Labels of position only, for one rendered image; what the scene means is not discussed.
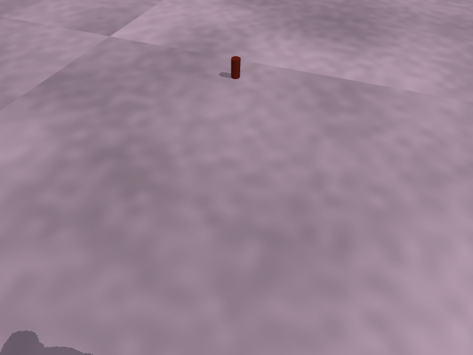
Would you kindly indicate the can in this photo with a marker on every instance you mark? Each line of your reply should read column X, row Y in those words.
column 235, row 67

